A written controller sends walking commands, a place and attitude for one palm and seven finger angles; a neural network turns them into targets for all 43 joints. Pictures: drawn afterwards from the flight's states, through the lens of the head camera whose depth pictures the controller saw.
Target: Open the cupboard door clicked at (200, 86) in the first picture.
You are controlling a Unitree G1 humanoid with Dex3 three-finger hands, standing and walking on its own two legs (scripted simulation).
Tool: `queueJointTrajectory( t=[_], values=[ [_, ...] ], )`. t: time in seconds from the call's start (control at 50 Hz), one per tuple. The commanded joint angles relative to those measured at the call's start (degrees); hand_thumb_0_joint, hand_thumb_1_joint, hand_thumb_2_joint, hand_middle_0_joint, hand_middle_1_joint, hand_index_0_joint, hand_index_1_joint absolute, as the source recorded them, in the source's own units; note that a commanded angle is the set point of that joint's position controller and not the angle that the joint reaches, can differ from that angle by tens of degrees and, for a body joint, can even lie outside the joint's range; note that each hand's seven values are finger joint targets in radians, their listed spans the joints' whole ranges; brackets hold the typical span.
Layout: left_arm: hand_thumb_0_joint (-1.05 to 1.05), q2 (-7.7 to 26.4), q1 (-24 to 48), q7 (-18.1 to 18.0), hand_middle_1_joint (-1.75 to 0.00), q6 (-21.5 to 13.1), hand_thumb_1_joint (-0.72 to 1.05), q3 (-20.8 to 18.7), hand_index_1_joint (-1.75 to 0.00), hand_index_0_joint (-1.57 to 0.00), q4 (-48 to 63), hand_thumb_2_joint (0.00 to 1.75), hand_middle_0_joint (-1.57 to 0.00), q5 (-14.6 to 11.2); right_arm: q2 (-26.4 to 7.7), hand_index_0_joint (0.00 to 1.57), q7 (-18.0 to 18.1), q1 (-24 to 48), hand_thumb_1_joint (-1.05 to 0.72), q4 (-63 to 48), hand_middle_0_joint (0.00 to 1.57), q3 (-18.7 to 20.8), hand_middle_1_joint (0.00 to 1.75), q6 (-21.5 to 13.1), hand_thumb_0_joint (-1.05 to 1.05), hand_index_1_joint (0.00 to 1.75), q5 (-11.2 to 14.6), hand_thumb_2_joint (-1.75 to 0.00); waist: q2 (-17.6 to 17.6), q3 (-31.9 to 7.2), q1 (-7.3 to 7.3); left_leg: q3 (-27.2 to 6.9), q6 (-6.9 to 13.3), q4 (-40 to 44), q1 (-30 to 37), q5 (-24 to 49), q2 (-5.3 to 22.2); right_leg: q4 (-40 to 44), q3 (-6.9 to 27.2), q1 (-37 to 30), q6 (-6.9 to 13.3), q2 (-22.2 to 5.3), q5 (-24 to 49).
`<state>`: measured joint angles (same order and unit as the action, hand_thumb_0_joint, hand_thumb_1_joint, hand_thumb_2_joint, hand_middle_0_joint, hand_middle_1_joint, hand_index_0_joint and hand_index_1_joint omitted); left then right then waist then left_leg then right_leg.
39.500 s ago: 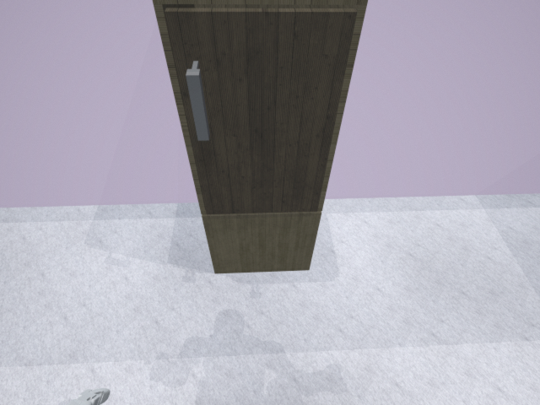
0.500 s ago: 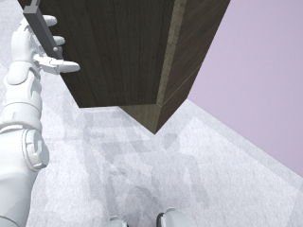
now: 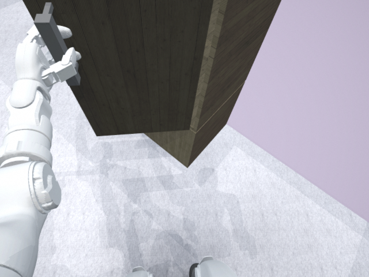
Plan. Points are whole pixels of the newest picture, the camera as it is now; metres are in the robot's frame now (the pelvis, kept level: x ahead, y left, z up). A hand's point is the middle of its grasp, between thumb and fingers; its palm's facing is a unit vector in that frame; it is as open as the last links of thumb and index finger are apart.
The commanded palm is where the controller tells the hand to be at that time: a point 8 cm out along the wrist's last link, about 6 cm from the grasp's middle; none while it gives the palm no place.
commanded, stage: close the thumb around the handle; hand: left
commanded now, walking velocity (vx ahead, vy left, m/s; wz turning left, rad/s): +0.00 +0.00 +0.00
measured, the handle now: (62, 47) +0.59 +0.20 +0.11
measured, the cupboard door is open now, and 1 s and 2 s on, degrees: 47 80 91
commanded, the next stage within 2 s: pull the door open along its arc in 0.04 s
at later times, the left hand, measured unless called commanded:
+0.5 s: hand (70, 79) +0.49 +0.17 +0.12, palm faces -0.01 -1.00 +0.00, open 6.3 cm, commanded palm +0.43 +0.22 +0.11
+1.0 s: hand (115, 129) +0.37 +0.09 +0.12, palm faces +0.42 -0.91 +0.01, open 6.5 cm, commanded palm +0.31 +0.14 +0.11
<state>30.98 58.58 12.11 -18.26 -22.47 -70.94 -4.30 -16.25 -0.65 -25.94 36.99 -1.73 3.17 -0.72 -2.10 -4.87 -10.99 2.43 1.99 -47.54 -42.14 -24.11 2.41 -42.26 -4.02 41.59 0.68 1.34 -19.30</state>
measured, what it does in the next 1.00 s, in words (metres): stands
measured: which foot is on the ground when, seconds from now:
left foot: down 0.00-1.00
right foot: down 0.00-1.00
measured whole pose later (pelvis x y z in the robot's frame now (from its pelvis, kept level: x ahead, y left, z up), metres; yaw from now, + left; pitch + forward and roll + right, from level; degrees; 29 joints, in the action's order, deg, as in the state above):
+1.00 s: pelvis +0.00 -0.02 +0.02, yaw +1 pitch +6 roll +0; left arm -4.1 17.6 -29.8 -3.3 -0.8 -20.0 0.9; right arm -10.2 -0.4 -10.1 33.5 -1.1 3.8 -2.4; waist -1.9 -5.1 -1.0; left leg 2.7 0.6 -36.8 -22.3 -20.1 1.0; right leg -36.1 -3.6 23.7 1.8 0.4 -18.1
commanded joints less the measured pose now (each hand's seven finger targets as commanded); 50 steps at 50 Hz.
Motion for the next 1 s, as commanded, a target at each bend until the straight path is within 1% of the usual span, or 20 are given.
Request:
queueJointTrajectory(
  t=[0.0,0.02,0.12,0.14,0.18,0.36,0.46,0.5,0.54,0.56,0.58,0.64,0.68,0.7,0.78,0.82,0.86,0.88,0.94,0.98],
  values=[
    [0.0,17.0,27.3,0.4,-1.35,-4.1,0.9,-3.0,-1.35,-0.4,12.7,0.9,-0.4,-0.2,-10.4,0.2,1.1,-10.5,-0.9,-1.8,0.2,3.5,0.3,-1.0,0.0,0.3,0.0,-0.9,-6.0,-26.9,-0.02,-4.7,-0.4,3.1,18.6,28.4,-1.0,2.0,2.3,-11.2,0.3,1.8,23.6],
    [0.0,15.4,28.7,0.5,-1.35,-4.1,0.9,-1.2,-1.35,-0.4,12.7,0.9,-0.4,0.0,-10.2,0.2,1.1,-10.2,-0.9,-1.8,0.2,3.4,0.3,-1.0,0.0,0.3,0.1,-0.9,-5.8,-26.0,-0.97,-4.6,-0.3,3.0,18.5,28.1,-1.0,2.1,2.3,-10.6,0.2,1.8,23.6],
    [0.0,16.9,27.2,0.9,-1.35,-4.4,0.9,-2.8,-1.35,-0.4,12.8,0.9,-0.4,-0.3,-10.2,0.2,1.1,-10.0,-0.9,-2.4,0.2,3.3,0.3,-1.0,0.0,0.3,0.1,-0.9,-6.1,-26.6,-0.02,-4.6,-0.5,2.9,18.3,28.5,-1.0,1.9,2.3,-11.2,0.3,1.9,23.9],
    [0.0,15.1,28.9,0.9,-1.35,-4.2,0.9,-1.2,-1.35,-0.4,12.5,0.9,-0.4,-0.4,-10.1,0.2,1.1,-9.9,-0.9,-2.3,0.2,3.3,0.3,-1.0,0.0,0.3,0.1,-0.9,-5.7,-25.7,-1.08,-4.5,-0.4,2.9,17.9,27.7,-1.0,2.0,2.3,-10.6,0.2,1.9,23.5],
    [0.0,15.7,27.4,0.7,-1.35,-4.8,0.9,-2.5,-1.35,-0.4,14.5,0.9,-0.4,-0.8,-10.3,0.2,1.1,-10.2,-0.9,-2.7,0.2,3.6,0.3,-1.2,0.0,0.3,0.0,-0.9,-6.3,-28.3,0.07,-4.8,-0.4,2.7,19.5,29.6,-0.9,1.6,2.2,-11.4,0.5,2.0,24.2],
    [0.0,11.3,10.6,1.4,-1.35,-3.7,0.9,-2.3,-1.35,-0.4,21.9,0.9,-0.4,-3.3,-9.6,0.2,0.3,-7.3,-0.9,-5.7,0.2,4.4,0.3,-0.5,0.0,0.3,0.8,-0.9,-4.3,-28.9,4.6,-3.5,-0.7,4.3,20.6,33.6,-0.6,1.8,1.8,-15.8,0.5,2.0,26.6],
    [0.0,5.9,-4.1,1.0,-1.35,-1.2,0.9,-0.6,-1.35,-0.4,29.9,0.9,-0.4,-6.1,-8.7,0.2,0.0,-3.6,-0.9,-8.4,0.2,4.7,0.3,-0.6,0.0,0.3,1.9,-0.9,-0.4,-25.3,7.07,-1.8,-0.2,6.6,18.6,33.2,-0.8,3.1,1.8,-20.8,0.5,1.6,29.2],
    [0.0,4.1,-10.3,0.5,-1.35,-0.5,0.9,-0.3,-1.35,-0.4,35.1,0.9,-0.4,-6.9,-8.0,0.2,-0.2,-2.0,-0.9,-9.4,0.2,4.8,0.3,-1.1,0.0,0.3,2.3,-0.9,-1.5,-25.6,8.54,-1.5,-0.2,7.3,19.5,35.5,-0.8,3.1,2.0,-23.2,0.6,1.3,31.2],
    [0.0,2.4,-15.1,-0.3,-1.35,0.7,0.9,0.4,-1.35,-0.4,39.5,0.9,-0.4,-7.6,-7.7,0.2,-0.2,-0.1,-0.9,-10.0,0.2,4.7,0.3,-1.6,0.0,0.3,2.6,-0.9,0.3,-22.5,9.07,-1.1,-0.4,8.4,18.9,33.7,-0.8,3.8,1.8,-23.9,0.5,1.1,30.3],
    [0.0,0.7,-15.1,-8.3,-1.35,1.4,0.9,-6.8,-1.35,-0.4,45.6,0.9,-0.4,-11.0,-5.9,0.2,-0.5,2.6,-0.9,-10.9,0.2,4.8,0.3,-2.4,0.0,0.3,2.4,-0.9,1.3,-22.1,13.44,-0.8,-1.0,8.9,16.6,32.3,-1.5,4.8,1.1,-25.2,0.4,1.3,29.3],
    [0.0,-3.8,-19.8,-12.4,-1.35,2.2,0.9,-2.7,-1.35,-0.4,47.6,0.9,-0.4,-9.9,-5.7,0.2,-0.9,3.6,-0.9,-10.7,0.2,4.5,0.3,-3.2,0.0,0.3,2.1,-0.9,1.1,-20.3,12.38,-0.8,-1.2,9.6,17.2,31.1,-1.4,4.8,0.8,-25.1,0.4,1.4,28.4],
    [0.0,-9.9,-26.2,-22.0,-1.35,4.1,0.9,0.0,-1.35,-0.4,54.4,0.9,-0.4,-6.7,-4.7,0.2,-1.7,5.8,-0.9,-10.1,0.2,4.7,0.3,-4.0,0.0,0.3,1.7,-0.9,1.8,-18.8,12.32,-0.5,-2.0,10.7,18.2,30.6,-1.3,5.0,0.4,-25.7,0.4,0.9,27.4],
    [0.0,-12.2,-25.7,-27.8,-1.35,4.8,0.9,1.9,-1.35,-0.4,59.9,0.9,-0.4,-3.8,-4.2,0.2,-1.6,7.3,-0.9,-9.9,0.2,4.8,0.3,-4.1,0.0,0.3,0.8,-0.9,2.7,-19.7,12.37,-0.6,-2.1,11.0,19.4,29.9,-1.2,5.1,0.7,-27.0,0.5,0.7,26.7],
    [0.0,-14.8,-27.5,-30.3,-1.35,5.9,0.9,3.9,-1.35,-0.4,59.5,0.9,-0.4,-2.0,-3.6,0.2,-1.6,8.6,-0.9,-9.9,0.2,4.6,0.3,-3.9,0.0,0.3,0.5,-0.9,1.9,-18.3,12.43,-0.3,-2.2,11.6,19.4,28.2,-1.3,5.5,0.9,-26.8,0.6,0.3,25.8],
    [0.0,-19.6,-23.2,-40.2,-1.35,9.5,0.9,9.1,-1.35,-0.4,61.7,0.9,-0.4,4.3,-2.5,0.2,-0.4,13.0,-0.9,-9.6,0.2,4.0,0.3,-2.5,0.0,0.3,-0.7,-0.9,4.8,-15.3,11.51,-0.6,-1.8,13.5,19.8,21.3,-1.5,8.2,1.6,-27.0,0.6,-0.8,19.3],
    [0.0,-23.9,-23.5,-43.1,-1.35,11.3,0.9,13.0,-1.35,-0.4,61.5,0.9,-0.4,5.8,-1.8,0.2,0.2,14.8,-0.9,-9.5,0.2,3.7,0.3,-2.1,0.0,0.3,-1.1,-0.9,4.0,-14.1,10.99,-0.5,-1.8,14.0,20.8,20.2,-1.6,9.2,1.8,-26.8,0.7,-1.2,18.2],
    [0.0,-26.1,-23.0,-44.0,-1.35,11.9,0.9,15.7,-1.35,-0.4,62.3,0.9,-0.4,6.6,-1.6,0.2,0.8,15.5,-0.9,-9.4,0.2,3.6,0.3,-1.7,0.0,0.3,-1.5,-0.9,6.0,-14.1,10.54,-0.6,-1.7,14.3,21.6,19.1,-1.7,10.2,2.1,-27.3,0.6,-1.5,17.4],
    [0.0,-27.2,-23.0,-44.0,-1.35,11.8,0.9,17.4,-1.35,-0.4,62.4,0.9,-0.4,7.2,-1.3,0.2,1.1,15.8,-0.9,-9.1,0.2,3.7,0.3,-1.5,0.0,0.3,-1.6,-0.9,7.2,-13.7,9.91,-0.7,-1.5,14.2,22.3,19.0,-1.6,10.8,2.3,-27.3,0.6,-1.5,17.6],
    [0.0,-31.4,-26.2,-43.2,-1.35,11.4,0.9,21.6,-1.35,-0.4,65.6,0.9,-0.4,6.8,-0.7,0.2,1.3,17.1,-0.9,-9.7,0.2,3.5,0.3,-1.4,0.0,0.3,-1.8,-0.9,4.7,-14.4,10.47,-0.4,-1.6,14.3,24.4,20.0,-2.0,11.0,2.3,-28.5,0.8,-1.8,19.4],
    [0.0,-33.4,-28.8,-42.6,-1.35,11.5,0.9,23.8,-1.35,-0.4,66.3,0.9,-0.4,6.3,-0.5,0.2,1.4,17.8,-0.9,-9.9,0.2,3.3,0.3,-1.2,0.0,0.3,-1.8,-0.9,6.7,-13.1,10.47,-0.6,-1.5,14.4,24.5,19.8,-1.9,11.6,2.3,-29.1,0.7,-1.9,19.8]
  ],
)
